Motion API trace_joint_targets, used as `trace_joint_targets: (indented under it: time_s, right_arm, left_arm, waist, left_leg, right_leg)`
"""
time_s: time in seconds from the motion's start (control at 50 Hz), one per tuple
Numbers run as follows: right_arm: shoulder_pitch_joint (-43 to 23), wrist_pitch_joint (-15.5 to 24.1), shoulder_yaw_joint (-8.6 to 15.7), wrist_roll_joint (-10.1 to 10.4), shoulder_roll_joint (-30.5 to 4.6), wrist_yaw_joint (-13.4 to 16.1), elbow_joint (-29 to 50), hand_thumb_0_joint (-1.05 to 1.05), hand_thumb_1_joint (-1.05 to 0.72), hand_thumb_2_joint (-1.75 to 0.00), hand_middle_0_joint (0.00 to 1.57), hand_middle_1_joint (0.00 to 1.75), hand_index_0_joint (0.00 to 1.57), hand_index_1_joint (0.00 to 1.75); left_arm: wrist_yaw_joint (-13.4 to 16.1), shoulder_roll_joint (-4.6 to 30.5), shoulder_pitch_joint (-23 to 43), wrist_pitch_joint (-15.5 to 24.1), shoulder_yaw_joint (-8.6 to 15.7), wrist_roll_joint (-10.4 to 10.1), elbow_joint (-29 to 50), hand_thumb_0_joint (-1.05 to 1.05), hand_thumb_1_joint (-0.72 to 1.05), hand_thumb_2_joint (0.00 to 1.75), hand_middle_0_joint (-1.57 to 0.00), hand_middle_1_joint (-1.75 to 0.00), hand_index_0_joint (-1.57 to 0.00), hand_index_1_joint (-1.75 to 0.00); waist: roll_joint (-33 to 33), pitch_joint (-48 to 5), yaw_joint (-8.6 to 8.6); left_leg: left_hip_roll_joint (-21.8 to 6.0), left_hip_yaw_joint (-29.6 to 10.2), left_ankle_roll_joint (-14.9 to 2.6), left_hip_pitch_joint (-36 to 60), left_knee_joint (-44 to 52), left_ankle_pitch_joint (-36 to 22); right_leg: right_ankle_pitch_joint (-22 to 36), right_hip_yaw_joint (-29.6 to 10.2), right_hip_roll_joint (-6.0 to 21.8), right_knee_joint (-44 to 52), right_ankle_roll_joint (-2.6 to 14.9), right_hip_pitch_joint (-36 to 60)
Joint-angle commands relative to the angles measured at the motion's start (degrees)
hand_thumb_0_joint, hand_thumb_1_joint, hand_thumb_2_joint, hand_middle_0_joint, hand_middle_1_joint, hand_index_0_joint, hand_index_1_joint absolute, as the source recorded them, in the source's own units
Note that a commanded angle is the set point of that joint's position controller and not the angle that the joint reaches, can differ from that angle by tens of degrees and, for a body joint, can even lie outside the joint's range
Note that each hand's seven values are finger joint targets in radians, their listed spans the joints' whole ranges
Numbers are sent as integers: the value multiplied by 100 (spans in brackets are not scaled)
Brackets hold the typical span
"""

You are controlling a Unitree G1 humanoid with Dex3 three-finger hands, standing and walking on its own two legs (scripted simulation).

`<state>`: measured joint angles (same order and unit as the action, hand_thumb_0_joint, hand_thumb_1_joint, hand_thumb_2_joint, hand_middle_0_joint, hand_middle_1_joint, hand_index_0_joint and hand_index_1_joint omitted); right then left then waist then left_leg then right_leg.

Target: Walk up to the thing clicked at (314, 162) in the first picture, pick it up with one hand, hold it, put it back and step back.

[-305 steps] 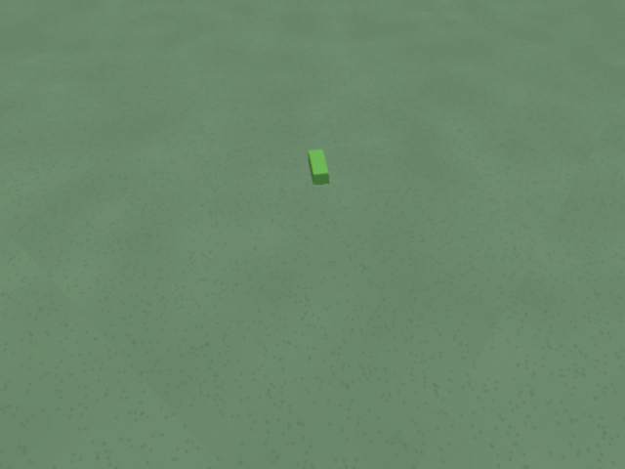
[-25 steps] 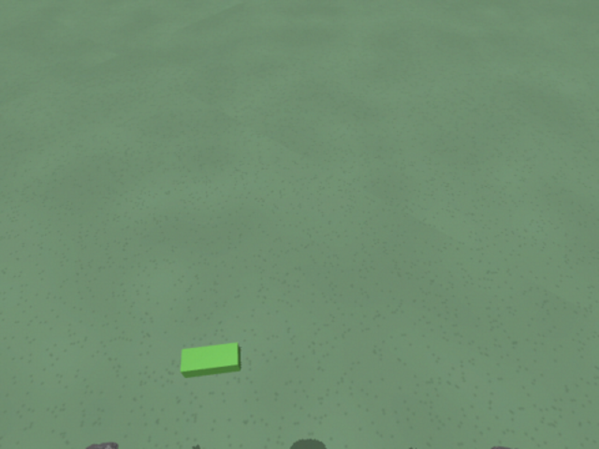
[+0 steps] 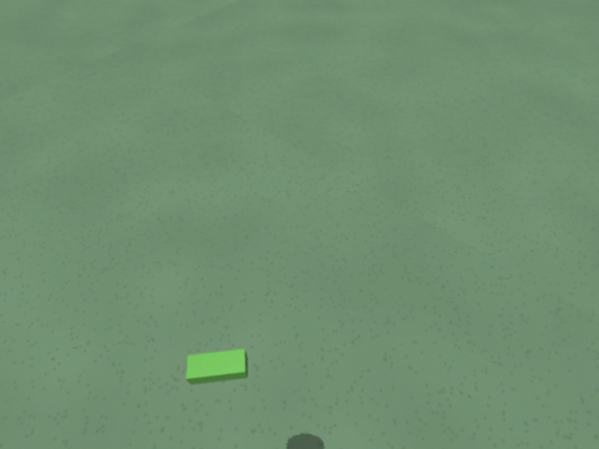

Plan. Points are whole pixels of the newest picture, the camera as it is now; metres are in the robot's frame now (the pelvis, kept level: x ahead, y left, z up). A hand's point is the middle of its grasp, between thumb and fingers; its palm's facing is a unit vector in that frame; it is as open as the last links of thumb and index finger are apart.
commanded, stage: walk up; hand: left
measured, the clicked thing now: (217, 366) +0.44 +0.26 -0.73
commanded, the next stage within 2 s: none
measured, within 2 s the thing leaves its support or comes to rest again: neither
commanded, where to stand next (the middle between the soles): +0.01 -0.02 m, yaw +6 degrees
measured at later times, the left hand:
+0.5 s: hand (149, 439) +0.16 +0.23 -0.15, palm faces +0.05 -0.93 -0.35, open 7.4 cm
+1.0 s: hand out of the picture -0.08 +0.27 -0.14, palm faces +0.01 -0.91 -0.42, open 7.4 cm
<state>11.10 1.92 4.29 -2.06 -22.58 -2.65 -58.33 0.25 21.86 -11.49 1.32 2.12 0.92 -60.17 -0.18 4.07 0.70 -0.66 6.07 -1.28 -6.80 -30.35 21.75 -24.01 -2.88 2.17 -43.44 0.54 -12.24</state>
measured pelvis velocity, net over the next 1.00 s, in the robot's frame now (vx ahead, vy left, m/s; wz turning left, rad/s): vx -0.07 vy -0.02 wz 0.05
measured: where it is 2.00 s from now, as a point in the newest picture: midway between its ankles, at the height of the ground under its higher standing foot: outside the picture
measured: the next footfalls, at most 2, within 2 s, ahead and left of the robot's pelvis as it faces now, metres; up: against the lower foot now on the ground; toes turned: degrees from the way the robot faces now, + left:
right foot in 0.24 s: +0.18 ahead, -0.10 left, +0.00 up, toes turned +2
left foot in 0.58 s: -0.03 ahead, +0.11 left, +0.00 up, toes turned +7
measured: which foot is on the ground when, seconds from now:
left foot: down 0.00-0.26, up 0.28-0.56, down 0.58-1.00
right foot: up 0.00-0.22, down 0.24-0.62, up 0.64-0.98, down 1.00-1.00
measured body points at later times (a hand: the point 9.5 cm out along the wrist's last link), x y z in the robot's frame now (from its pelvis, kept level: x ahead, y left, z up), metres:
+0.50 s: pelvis -0.01 -0.01 -0.02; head +0.07 -0.01 +0.42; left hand +0.15 +0.28 -0.13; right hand +0.13 -0.32 -0.14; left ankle -0.06 +0.11 -0.68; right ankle +0.14 -0.10 -0.73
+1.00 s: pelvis -0.07 -0.02 +0.00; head -0.06 -0.02 +0.45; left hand -0.08 +0.32 -0.11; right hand +0.02 -0.35 -0.10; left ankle -0.07 +0.10 -0.73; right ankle -0.10 -0.15 -0.73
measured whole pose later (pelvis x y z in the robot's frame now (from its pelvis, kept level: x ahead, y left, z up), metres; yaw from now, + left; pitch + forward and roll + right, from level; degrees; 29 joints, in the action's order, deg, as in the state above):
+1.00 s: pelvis -0.07 -0.02 +0.00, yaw +3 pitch -2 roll -1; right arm 17.2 0.1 4.0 -3.1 -24.0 -3.0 -44.8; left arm -1.8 25.2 -20.1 0.6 4.6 1.8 -54.6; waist 1.0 3.3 0.7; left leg -3.9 2.8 -2.7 -15.7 -36.3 19.0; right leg -28.0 1.0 -0.9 -34.4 2.0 -10.4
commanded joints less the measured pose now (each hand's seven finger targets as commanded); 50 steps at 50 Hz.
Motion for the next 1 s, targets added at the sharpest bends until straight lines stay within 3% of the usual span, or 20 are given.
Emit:
trace_joint_targets:
  time_s: [0.0,0.1,0.18,0.2,0.22,0.24,0.3,0.36,0.46,0.54,0.56,0.58,0.6,0.66,0.72,0.78,0.86,0.9,0.96,0.98]
  right_arm:
    - [798,64,366,104,-1428,232,342,0,-90,-90,20,30,20,30]
    - [-278,-84,148,213,-1217,497,664,0,-90,-90,20,30,20,30]
    - [-471,-249,144,333,-1121,518,937,0,-90,-90,20,30,20,30]
    - [-300,-260,103,383,-964,528,949,0,-90,-90,20,30,20,30]
    - [-78,-303,39,432,-738,531,976,0,-90,-90,20,30,20,30]
    - [455,-460,85,401,-728,601,842,0,-90,-90,20,30,20,30]
    - [766,-559,200,344,-1045,608,741,0,-90,-90,20,30,20,30]
    - [749,-551,164,287,-1009,562,846,0,-90,-90,20,30,20,30]
    - [565,-497,172,175,-959,521,1079,0,-90,-90,20,30,20,30]
    - [1196,-401,286,53,-1032,396,822,0,-90,-90,20,30,20,30]
    - [1110,-364,324,-50,-1136,367,847,0,-90,-90,20,30,20,30]
    - [644,-328,385,-182,-1637,354,1095,0,-90,-90,20,30,20,30]
    - [165,-320,535,-82,-2362,332,1384,0,-90,-90,20,30,20,30]
    - [-728,-181,276,-114,-1514,510,1499,0,-90,-90,20,30,20,30]
    - [-489,-176,255,-62,-1165,467,1574,0,-90,-90,20,30,20,30]
    - [441,-87,439,-138,-1496,280,1518,0,-90,-90,20,30,20,30]
    - [1009,-98,537,-140,-1838,146,1513,0,-90,-90,20,30,20,30]
    - [861,-79,511,-102,-1824,112,1585,0,-90,-90,20,30,20,30]
    - [140,-146,411,-32,-1604,48,1821,0,-90,-90,20,30,20,30]
    - [37,-163,286,-1,-1184,52,1937,0,-90,-90,20,30,20,30]
  left_arm:
    - [97,971,798,172,157,-75,951,0,90,90,-20,-30,-20,-30]
    - [94,717,654,-149,230,-136,890,0,90,90,-20,-30,-20,-30]
    - [79,961,215,-232,373,-70,828,0,90,90,-20,-30,-20,-30]
    - [93,1227,186,-223,446,-52,867,0,90,90,-20,-30,-20,-30]
    - [149,1493,-31,-213,509,-49,955,0,90,90,-20,-30,-20,-30]
    - [162,1594,311,-230,465,-75,1128,0,90,90,-20,-30,-20,-30]
    - [205,1098,1094,-317,347,-50,1537,0,90,90,-20,-30,-20,-30]
    - [217,1015,1188,-380,407,94,1741,0,90,90,-20,-30,-20,-30]
    - [211,1166,881,-439,483,199,1824,0,90,90,-20,-30,-20,-30]
    - [106,1290,1301,-537,506,77,1908,0,90,90,-20,-30,-20,-30]
    - [83,1056,1184,-574,443,59,1896,0,90,90,-20,-30,-20,-30]
    - [61,673,983,-578,347,-26,1906,0,90,90,-20,-30,-20,-30]
    - [155,1157,1416,-550,557,58,1967,0,90,90,-20,-30,-20,-30]
    - [141,998,699,-567,544,-102,1515,0,90,90,-20,-30,-20,-30]
    - [177,1084,238,-424,535,-85,1391,0,90,90,-20,-30,-20,-30]
    - [-9,1272,285,-126,454,33,1422,0,90,90,-20,-30,-20,-30]
    - [-155,1375,412,60,480,135,1481,0,90,90,-20,-30,-20,-30]
    - [-174,1270,9,140,455,113,1341,0,90,90,-20,-30,-20,-30]
    - [-150,1159,-1534,260,523,79,872,0,90,90,-20,-30,-20,-30]
    - [-101,1516,-2140,303,645,139,767,0,90,90,-20,-30,-20,-30]
  waist:
    - [507,-141,350]
    - [950,90,-30]
    - [656,-662,-254]
    - [38,-890,-302]
    - [-1081,-1132,-483]
    - [-1326,-1324,-231]
    - [-602,-1114,91]
    - [-639,-1010,-9]
    - [-1078,-1099,-199]
    - [-855,-1076,204]
    - [-202,-757,210]
    - [1613,-323,114]
    - [1908,-126,421]
    - [447,-73,-328]
    - [920,-652,-196]
    - [1262,-967,481]
    - [1028,-154,630]
    - [1111,5,425]
    - [702,-189,-486]
    - [-302,-166,-737]
  left_leg:
    - [-1718,-1808,-1212,1561,814,-4796]
    - [-1218,-927,-599,283,349,-6186]
    - [-741,-662,-306,-322,-671,-4833]
    - [-448,-536,-110,-722,-1339,-3826]
    - [380,-380,86,-1226,-2970,-916]
    - [677,-1026,16,-1159,-3876,1879]
    - [426,-1438,90,-1302,-4777,1425]
    - [409,-1066,258,-1502,-4504,1034]
    - [155,-732,245,-1563,-2597,1045]
    - [223,-435,-41,-429,-563,-80]
    - [-59,-1054,-156,-307,-37,70]
    - [-1528,-3419,-693,-785,1065,567]
    - [-2572,-4562,-1508,-2195,1720,12]
    - [-1312,-2252,-771,-1563,559,-2572]
    - [-1159,-1783,-1038,-65,11,-3485]
    - [-1042,-2192,-1075,934,890,988]
    - [-1639,-2764,-1458,658,1228,1660]
    - [-1614,-2603,-1414,172,1242,1335]
    - [-1037,-1551,-892,-1355,294,747]
    - [-504,-1030,-560,-2480,-1027,1182]
  right_leg:
    - [-799,-169,-205,-1333,163,-2060]
    - [576,512,-235,240,62,-972]
    - [2560,550,-193,1328,301,439]
    - [4224,182,211,1418,479,996]
    - [6012,-1091,1351,1986,1091,1334]
    - [6343,-1942,2115,2109,1746,852]
    - [4750,-884,1442,1819,1515,147]
    - [3932,-379,1167,1750,1465,-59]
    - [3117,-740,1457,1710,1456,302]
    - [883,-759,1354,1521,951,-918]
    - [-74,-548,1041,906,663,-1706]
    - [-1141,174,-130,-727,201,-2778]
    - [-1424,-476,-584,-2063,15,-2043]
    - [-362,-1204,-1001,-3665,51,-2242]
    - [-357,-693,-769,-3347,-162,-2263]
    - [-248,23,-538,-1346,-284,-2211]
    - [-1279,135,-310,3,-80,-1913]
    - [-1034,323,-257,443,78,-1437]
    - [312,687,-366,2185,320,875]
    - [-18,-242,25,2658,400,1873]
